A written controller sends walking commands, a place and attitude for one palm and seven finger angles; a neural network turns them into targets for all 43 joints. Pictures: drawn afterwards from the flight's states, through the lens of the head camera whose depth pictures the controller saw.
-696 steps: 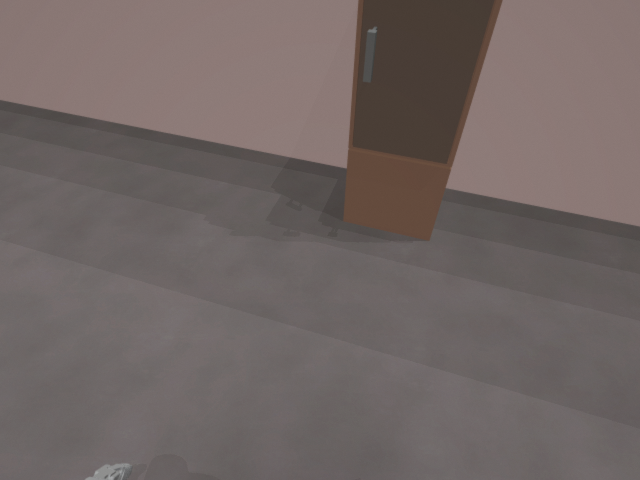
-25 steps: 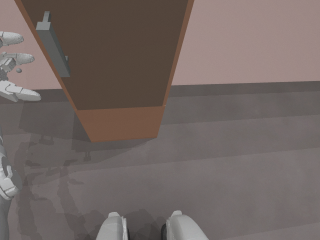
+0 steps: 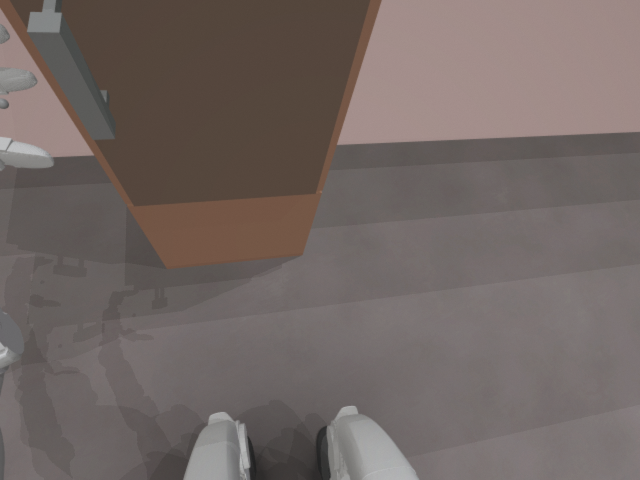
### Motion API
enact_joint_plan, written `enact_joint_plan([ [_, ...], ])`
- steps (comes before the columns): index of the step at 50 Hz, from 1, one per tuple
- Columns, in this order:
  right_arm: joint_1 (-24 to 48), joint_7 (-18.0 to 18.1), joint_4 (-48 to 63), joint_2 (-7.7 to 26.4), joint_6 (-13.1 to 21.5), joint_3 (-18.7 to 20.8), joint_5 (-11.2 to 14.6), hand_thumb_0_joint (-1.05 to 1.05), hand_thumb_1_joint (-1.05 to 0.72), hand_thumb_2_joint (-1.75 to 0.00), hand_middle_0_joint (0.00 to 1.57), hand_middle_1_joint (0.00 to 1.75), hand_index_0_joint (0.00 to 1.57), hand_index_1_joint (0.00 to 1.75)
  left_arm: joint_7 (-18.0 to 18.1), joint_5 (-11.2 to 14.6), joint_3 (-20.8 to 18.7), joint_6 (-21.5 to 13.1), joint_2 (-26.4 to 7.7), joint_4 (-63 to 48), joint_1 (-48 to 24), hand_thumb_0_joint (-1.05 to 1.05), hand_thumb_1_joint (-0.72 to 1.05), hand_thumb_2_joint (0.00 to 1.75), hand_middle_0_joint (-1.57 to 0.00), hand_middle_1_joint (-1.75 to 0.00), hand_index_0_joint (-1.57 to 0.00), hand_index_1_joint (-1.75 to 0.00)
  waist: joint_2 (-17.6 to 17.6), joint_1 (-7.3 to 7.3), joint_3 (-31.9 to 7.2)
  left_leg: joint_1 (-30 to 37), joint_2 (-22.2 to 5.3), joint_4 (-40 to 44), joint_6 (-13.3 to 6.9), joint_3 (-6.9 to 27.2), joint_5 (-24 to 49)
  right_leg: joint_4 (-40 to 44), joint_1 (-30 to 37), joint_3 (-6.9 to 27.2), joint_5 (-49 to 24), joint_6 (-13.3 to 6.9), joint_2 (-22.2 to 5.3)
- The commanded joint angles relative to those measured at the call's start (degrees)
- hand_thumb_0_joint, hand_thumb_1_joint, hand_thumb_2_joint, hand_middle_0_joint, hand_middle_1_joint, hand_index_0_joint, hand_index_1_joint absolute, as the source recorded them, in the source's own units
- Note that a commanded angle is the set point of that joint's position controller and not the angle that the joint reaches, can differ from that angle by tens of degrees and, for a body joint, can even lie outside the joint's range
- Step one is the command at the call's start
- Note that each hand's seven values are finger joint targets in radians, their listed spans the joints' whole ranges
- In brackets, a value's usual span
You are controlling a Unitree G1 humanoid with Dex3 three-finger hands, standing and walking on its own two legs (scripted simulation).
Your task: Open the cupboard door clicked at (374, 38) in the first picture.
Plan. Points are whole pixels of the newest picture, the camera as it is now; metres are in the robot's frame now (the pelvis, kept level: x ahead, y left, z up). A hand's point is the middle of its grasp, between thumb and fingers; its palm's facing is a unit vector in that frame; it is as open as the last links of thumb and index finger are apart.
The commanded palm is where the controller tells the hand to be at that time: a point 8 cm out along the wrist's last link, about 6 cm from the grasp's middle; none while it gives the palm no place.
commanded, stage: move the hooked fingers beside the handle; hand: left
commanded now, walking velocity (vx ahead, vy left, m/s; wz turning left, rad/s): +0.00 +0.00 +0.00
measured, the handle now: (80, 70) +0.57 +0.22 +0.08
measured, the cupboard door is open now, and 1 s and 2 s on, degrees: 0 0 0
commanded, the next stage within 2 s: slide the fingers in behind the handle in 0.66 s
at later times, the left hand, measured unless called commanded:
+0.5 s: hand out of the picture +0.50 +0.28 +0.10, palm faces +0.07 -1.00 -0.02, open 14.0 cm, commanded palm +0.48 +0.32 +0.08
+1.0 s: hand (16, 107) +0.51 +0.27 +0.09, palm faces +0.04 -1.00 +0.00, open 14.0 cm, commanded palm +0.50 +0.30 +0.08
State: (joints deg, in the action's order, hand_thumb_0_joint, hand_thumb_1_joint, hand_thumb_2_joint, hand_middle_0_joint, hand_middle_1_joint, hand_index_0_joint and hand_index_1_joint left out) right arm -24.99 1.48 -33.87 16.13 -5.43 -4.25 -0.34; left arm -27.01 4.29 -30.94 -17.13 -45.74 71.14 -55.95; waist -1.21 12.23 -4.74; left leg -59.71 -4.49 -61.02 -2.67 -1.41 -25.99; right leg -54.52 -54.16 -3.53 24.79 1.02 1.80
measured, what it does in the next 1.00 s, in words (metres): stands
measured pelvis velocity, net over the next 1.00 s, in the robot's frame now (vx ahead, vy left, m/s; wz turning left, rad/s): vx -0.01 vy -0.01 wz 0.01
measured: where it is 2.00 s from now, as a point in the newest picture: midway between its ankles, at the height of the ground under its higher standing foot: outside the picture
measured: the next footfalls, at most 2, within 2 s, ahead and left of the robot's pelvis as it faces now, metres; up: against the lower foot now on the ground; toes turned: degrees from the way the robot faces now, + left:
none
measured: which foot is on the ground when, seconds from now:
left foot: down 0.00-1.00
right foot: down 0.00-1.00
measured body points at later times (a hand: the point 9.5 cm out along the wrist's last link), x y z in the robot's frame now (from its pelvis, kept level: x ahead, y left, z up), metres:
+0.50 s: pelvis +0.00 -0.01 +0.00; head +0.14 +0.04 +0.43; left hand +0.49 +0.33 +0.10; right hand +0.00 -0.28 -0.09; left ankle +0.02 +0.09 -0.67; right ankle +0.00 -0.14 -0.67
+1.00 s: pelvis -0.01 -0.01 +0.00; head +0.15 +0.04 +0.42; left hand +0.50 +0.32 +0.09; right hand -0.02 -0.28 -0.10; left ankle +0.02 +0.09 -0.67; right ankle +0.00 -0.14 -0.67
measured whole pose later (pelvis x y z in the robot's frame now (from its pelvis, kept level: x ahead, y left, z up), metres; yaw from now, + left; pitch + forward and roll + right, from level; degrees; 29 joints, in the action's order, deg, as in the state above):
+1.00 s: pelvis -0.01 -0.01 +0.00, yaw +0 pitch +24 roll -6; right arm -23.5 1.9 -34.5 16.2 -4.6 -4.4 -0.1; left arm -25.2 4.8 -28.8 -18.3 -44.5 72.0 -57.4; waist -1.0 12.4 -4.7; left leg -60.6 -4.6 -62.3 -2.1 -0.3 -25.7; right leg -55.9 -54.8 -4.4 24.9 0.4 2.1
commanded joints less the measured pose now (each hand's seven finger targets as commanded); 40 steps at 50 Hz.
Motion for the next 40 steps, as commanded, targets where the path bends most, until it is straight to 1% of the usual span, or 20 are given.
enact_joint_plan([
  [1, -10.89, 0.68, 1.41, 12.22, 0.43, 5.22, -0.50, 0.00, -0.90, -0.90, 0.20, 0.30, 0.20, 0.30, 1.33, 1.94, -2.07, -5.20, -17.35, -16.08, -23.65, 0.00, -0.50, 0.30, -0.30, -1.20, -0.30, -1.20, -15.48, -1.43, -31.89, 36.74, 0.71, 5.92, 1.63, 6.94, 32.52, 4.88, 3.75, -0.18, -17.18, -2.05, 2.56],
  [2, -10.91, 0.65, 1.25, 12.27, 0.39, 5.32, -0.57, 0.00, -0.90, -0.90, 0.20, 0.30, 0.20, 0.30, 1.66, 1.61, -1.85, -5.35, -17.06, -15.98, -22.43, 0.00, -0.50, 0.30, -0.30, -1.20, -0.30, -1.20, -15.39, -1.45, -31.65, 37.19, 0.58, 5.90, 1.74, 7.02, 33.16, 5.01, 3.29, -0.21, -17.00, -2.10, 2.51],
  [4, -11.03, 0.52, 0.94, 11.88, 0.14, 5.29, -0.58, 0.00, -0.90, -0.90, 0.20, 0.30, 0.20, 0.30, 2.02, 1.75, -0.17, -5.22, -14.09, -15.26, -21.99, 0.00, -0.50, 0.30, -0.30, -1.20, -0.30, -1.20, -15.83, -1.04, -29.75, 38.44, 0.34, 6.04, 1.96, 7.38, 34.75, 5.17, 1.62, -0.55, -16.59, -2.23, 2.64],
  [5, -10.93, 0.46, 0.64, 12.04, 0.00, 5.30, -0.61, 0.00, -0.90, -0.90, 0.20, 0.30, 0.20, 0.30, 2.12, 1.61, -0.29, -5.07, -14.68, -15.11, -22.51, 0.00, -0.50, 0.30, -0.30, -1.20, -0.30, -1.20, -15.53, -0.94, -29.36, 38.49, 0.18, 6.33, 2.19, 7.64, 34.50, 5.30, 1.60, -0.71, -16.28, -2.08, 2.62],
  [7, -10.69, 0.36, 0.84, 11.88, -0.16, 5.35, -0.43, 0.00, -0.90, -0.90, 0.20, 0.30, 0.20, 0.30, 1.90, 1.93, 1.93, -4.14, -11.19, -12.54, -20.77, 0.00, -0.50, 0.30, -0.30, -1.20, -0.30, -1.20, -13.50, -0.47, -27.00, 36.86, 0.44, 6.96, 1.96, 7.46, 31.09, 5.95, 1.38, -0.84, -14.82, -2.10, 2.61],
  [9, -10.47, 0.65, 0.92, 12.01, -0.12, 5.08, -0.31, 0.00, -0.90, -0.90, 0.20, 0.30, 0.20, 0.30, 1.94, 2.16, 1.75, -3.56, -11.47, -10.34, -20.90, 0.00, -0.50, 0.30, -0.30, -1.20, -0.30, -1.20, -11.91, -0.16, -24.22, 34.38, 0.68, 7.37, 1.50, 6.99, 28.23, 6.17, 2.04, -0.72, -14.50, -2.25, 2.50],
  [13, -10.09, 0.80, 1.79, 12.04, 0.16, 5.13, -0.41, 0.00, -0.90, -0.90, 0.20, 0.30, 0.20, 0.30, 2.59, 1.58, -0.53, -4.34, -14.82, -11.42, -19.84, 0.00, -0.50, 0.30, -0.30, -1.20, -0.30, -1.20, -10.54, -1.15, -26.47, 31.98, 1.14, 7.03, 1.18, 6.08, 27.87, 5.71, 5.50, -0.05, -16.49, -2.12, 2.30],
  [17, -9.51, 0.45, 1.96, 11.78, 0.37, 5.36, -0.60, 0.00, -0.90, -0.90, 0.20, 0.30, 0.20, 0.30, 3.23, 1.76, -1.39, -7.28, -15.53, -16.51, -21.74, 0.00, -0.50, 0.30, -0.30, -1.20, -0.30, -1.20, -14.08, -1.84, -30.42, 35.55, 1.10, 6.27, 1.71, 6.19, 31.38, 5.02, 5.86, 0.22, -18.00, -2.18, 2.40],
  [20, -9.17, 0.50, 1.71, 11.91, 0.39, 5.43, -0.45, 0.00, -0.90, -0.90, 0.20, 0.30, 0.20, 0.30, 2.84, 2.16, -1.71, -7.61, -15.68, -15.35, -20.88, 0.00, -0.50, 0.30, -0.30, -1.20, -0.30, -1.20, -13.34, -1.74, -30.11, 35.21, 1.05, 6.24, 1.70, 6.21, 31.09, 5.04, 6.40, 0.25, -18.13, -2.21, 2.49],
  [23, -8.59, 0.82, 1.74, 11.98, 0.25, 5.03, 0.18, 0.00, -0.90, -0.90, 0.20, 0.30, 0.20, 0.30, 1.87, 2.30, -0.39, -5.55, -14.97, -10.85, -19.95, 0.00, -0.50, 0.30, -0.30, -1.20, -0.30, -1.20, -9.81, -0.82, -24.96, 29.06, 1.57, 6.86, 0.77, 5.00, 24.15, 6.14, 7.93, 0.79, -16.66, -1.81, 2.33],
  [24, -8.65, 0.98, 1.79, 11.91, 0.23, 4.91, 0.23, 0.00, -0.90, -0.90, 0.20, 0.30, 0.20, 0.30, 1.43, 2.50, 0.02, -5.43, -14.37, -11.11, -20.26, 0.00, -0.50, 0.30, -0.30, -1.20, -0.30, -1.20, -11.09, -1.00, -25.44, 29.99, 1.67, 6.77, 0.78, 5.03, 25.02, 5.89, 7.52, 0.72, -17.04, -2.05, 2.35],
  [26, -8.42, 1.22, 1.99, 12.07, 0.22, 4.76, 0.32, 0.00, -0.90, -0.90, 0.20, 0.30, 0.20, 0.30, 0.95, 1.94, -0.11, -4.90, -15.74, -10.08, -19.20, 0.00, -0.50, 0.30, -0.30, -1.20, -0.30, -1.20, -10.57, -1.34, -25.43, 28.92, 1.65, 6.86, 0.81, 5.07, 23.79, 5.91, 7.53, 0.77, -16.19, -1.96, 2.24],
  [27, -8.28, 1.23, 1.88, 11.89, 0.26, 4.59, 0.45, 0.00, -0.90, -0.90, 0.20, 0.30, 0.20, 0.30, 0.80, 2.10, 1.67, -4.86, -13.79, -9.88, -20.49, 0.00, -0.50, 0.30, -0.30, -1.20, -0.30, -1.20, -10.44, -0.45, -24.10, 28.38, 1.70, 6.78, 0.67, 5.01, 22.59, 6.07, 6.30, 0.80, -15.21, -1.88, 2.27],
  [29, -8.32, 1.53, 1.51, 11.94, 0.56, 4.50, 0.39, 0.00, -0.90, -0.90, 0.20, 0.30, 0.20, 0.30, 0.73, 2.46, 1.50, -5.53, -14.16, -9.73, -22.84, 0.00, -0.50, 0.30, -0.30, -1.20, -0.30, -1.20, -9.81, 0.24, -23.17, 27.42, 1.64, 6.23, 0.46, 5.14, 21.32, 6.01, 5.57, 1.07, -14.29, -1.95, 2.30],
  [30, -8.32, 1.68, 1.35, 12.18, 0.69, 4.61, 0.30, 0.00, -0.90, -0.90, 0.20, 0.30, 0.20, 0.30, 0.75, 2.53, 0.46, -6.04, -15.97, -11.05, -24.09, 0.00, -0.50, 0.30, -0.30, -1.20, -0.30, -1.20, -11.05, 0.05, -24.88, 27.90, 1.52, 6.05, 0.58, 5.17, 21.34, 5.80, 5.75, 1.24, -14.25, -1.84, 2.15],
  [32, -8.37, 1.75, 0.91, 12.15, 1.02, 4.48, 0.28, 0.00, -0.90, -0.90, 0.20, 0.30, 0.20, 0.30, 0.61, 2.61, 1.43, -6.45, -15.02, -10.49, -25.50, 0.00, -0.50, 0.30, -0.30, -1.20, -0.30, -1.20, -11.18, 0.63, -25.28, 28.14, 1.44, 5.71, 0.66, 5.64, 20.73, 5.57, 4.32, 1.11, -13.08, -1.93, 2.15],
  [35, -8.67, 1.72, 0.57, 12.28, 1.39, 4.49, 0.05, 0.00, -0.90, -0.90, 0.20, 0.30, 0.20, 0.30, 0.53, 2.72, 0.22, -7.14, -16.57, -11.65, -26.20, 0.00, -0.50, 0.30, -0.30, -1.20, -0.30, -1.20, -13.63, -0.23, -29.00, 30.31, 1.41, 5.25, 0.91, 5.96, 22.49, 4.86, 4.58, 1.15, -13.66, -2.07, 2.15],
  [37, -8.73, 1.66, 0.76, 12.34, 1.39, 4.40, 0.11, 0.00, -0.90, -0.90, 0.20, 0.30, 0.20, 0.30, 0.49, 2.42, -0.70, -6.29, -17.93, -10.32, -23.87, 0.00, -0.50, 0.30, -0.30, -1.20, -0.30, -1.20, -12.93, -0.79, -29.05, 28.90, 1.51, 5.13, 0.81, 5.72, 23.04, 4.68, 5.91, 1.11, -14.59, -2.03, 2.08],
  [38, -8.72, 1.60, 0.96, 12.26, 1.32, 4.33, 0.16, 0.00, -0.90, -0.90, 0.20, 0.30, 0.20, 0.30, 0.42, 2.23, -0.59, -5.67, -17.72, -9.70, -23.27, 0.00, -0.50, 0.30, -0.30, -1.20, -0.30, -1.20, -11.93, -0.81, -29.12, 27.80, 1.58, 5.02, 0.63, 5.50, 22.44, 4.66, 6.47, 1.17, -14.69, -1.88, 2.08],
  [40, -8.71, 1.50, 1.08, 12.03, 1.19, 4.17, 0.37, 0.00, -0.90, -0.90, 0.20, 0.30, 0.20, 0.30, 0.33, 2.17, 0.71, -4.60, -16.23, -8.86, -22.95, 0.00, -0.50, 0.30, -0.30, -1.20, -0.30, -1.20, -12.35, -0.52, -28.12, 27.54, 1.61, 4.97, 0.55, 5.22, 22.60, 4.83, 5.88, 1.19, -15.32, -1.73, 2.08],
])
